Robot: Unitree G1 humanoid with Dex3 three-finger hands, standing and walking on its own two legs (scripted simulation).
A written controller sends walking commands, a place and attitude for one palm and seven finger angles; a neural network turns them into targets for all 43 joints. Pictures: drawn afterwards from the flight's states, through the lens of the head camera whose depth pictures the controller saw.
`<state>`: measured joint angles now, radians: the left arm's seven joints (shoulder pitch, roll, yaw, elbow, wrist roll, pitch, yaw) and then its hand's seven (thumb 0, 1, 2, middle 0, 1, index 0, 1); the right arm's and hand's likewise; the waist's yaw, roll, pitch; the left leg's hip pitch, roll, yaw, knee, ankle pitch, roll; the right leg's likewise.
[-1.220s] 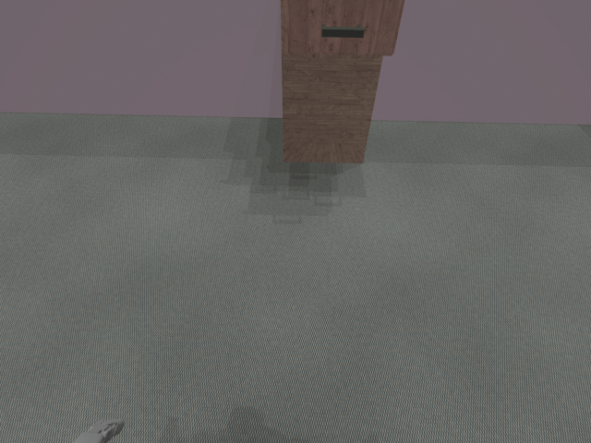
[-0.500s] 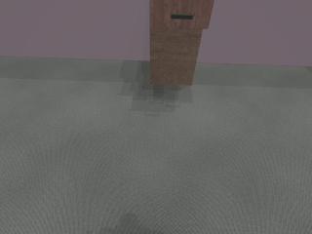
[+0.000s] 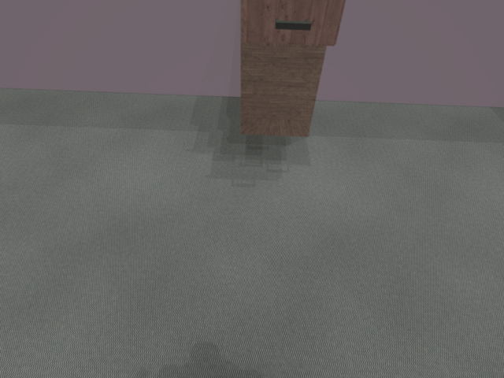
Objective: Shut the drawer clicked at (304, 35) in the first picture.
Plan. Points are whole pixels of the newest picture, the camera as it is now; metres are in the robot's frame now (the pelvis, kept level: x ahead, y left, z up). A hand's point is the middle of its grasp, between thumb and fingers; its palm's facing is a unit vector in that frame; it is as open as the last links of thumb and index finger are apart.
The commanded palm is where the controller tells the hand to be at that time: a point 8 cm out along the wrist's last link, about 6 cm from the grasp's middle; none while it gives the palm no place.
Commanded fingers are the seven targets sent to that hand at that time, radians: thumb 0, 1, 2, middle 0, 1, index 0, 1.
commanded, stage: look at it before walking up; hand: left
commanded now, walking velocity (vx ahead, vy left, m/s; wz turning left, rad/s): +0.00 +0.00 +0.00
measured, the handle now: (292, 23) +1.36 -0.09 +0.03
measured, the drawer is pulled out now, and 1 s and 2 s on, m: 0.28 0.28 0.28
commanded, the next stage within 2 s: walk to a spot facing it in 0.22 s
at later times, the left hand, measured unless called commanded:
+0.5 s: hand out of the picture +0.07 +0.23 -0.17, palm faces -0.05 -0.96 -0.29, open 7.4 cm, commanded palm none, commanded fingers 0.00 0.90 0.90 -0.20 -0.30 -0.20 -0.30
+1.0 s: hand (201, 374) +0.17 +0.10 -0.17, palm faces -0.20 -0.96 -0.18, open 7.4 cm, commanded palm none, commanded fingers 0.00 0.90 0.90 -0.20 -0.30 -0.20 -0.30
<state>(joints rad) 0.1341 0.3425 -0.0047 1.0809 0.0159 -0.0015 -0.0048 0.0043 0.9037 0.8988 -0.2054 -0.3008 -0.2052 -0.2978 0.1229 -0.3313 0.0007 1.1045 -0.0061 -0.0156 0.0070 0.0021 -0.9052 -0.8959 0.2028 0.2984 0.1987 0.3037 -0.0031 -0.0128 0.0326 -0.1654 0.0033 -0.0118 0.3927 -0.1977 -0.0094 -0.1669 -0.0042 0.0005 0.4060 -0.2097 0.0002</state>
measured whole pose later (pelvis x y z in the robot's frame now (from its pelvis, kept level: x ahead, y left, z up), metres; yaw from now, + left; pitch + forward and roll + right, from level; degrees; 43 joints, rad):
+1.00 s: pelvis +0.16 -0.07 +0.00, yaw -15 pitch +0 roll +0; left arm 0.41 0.14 0.03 1.06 0.03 -0.06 0.00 0.00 0.90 0.90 -0.20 -0.30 -0.20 -0.30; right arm 0.17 -0.20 -0.06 1.01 -0.02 -0.02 0.02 0.00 -0.91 -0.90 0.20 0.30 0.19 0.30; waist 0.01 0.01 0.03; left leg -0.63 0.12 0.05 1.07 -0.17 -0.06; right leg -0.08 0.07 -0.01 0.36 -0.29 -0.08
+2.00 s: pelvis +0.56 -0.20 -0.02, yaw -35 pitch -2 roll +0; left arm 0.14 0.16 0.06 1.00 0.02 -0.06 0.00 0.00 0.91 0.90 -0.20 -0.30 -0.20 -0.30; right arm 0.46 -0.08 -0.04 1.16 -0.01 -0.03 -0.01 0.01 -0.91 -0.90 0.20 0.30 0.20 0.30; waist -0.05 -0.01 0.08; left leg -0.28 0.12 0.13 1.27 -0.42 -0.02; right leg -0.33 0.03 -0.17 0.62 -0.27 -0.11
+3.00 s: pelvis +0.72 -0.31 -0.01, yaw -15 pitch +0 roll +0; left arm 0.18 0.18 0.06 0.89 0.02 0.03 0.03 0.00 0.91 0.90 -0.20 -0.30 -0.20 -0.30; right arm 0.27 -0.23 -0.10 0.96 -0.02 0.07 0.01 0.00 -0.91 -0.90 0.20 0.30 0.20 0.30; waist -0.05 0.07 0.02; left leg -0.50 -0.09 -0.07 0.73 -0.32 -0.01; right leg -0.23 -0.01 -0.07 0.54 -0.31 -0.03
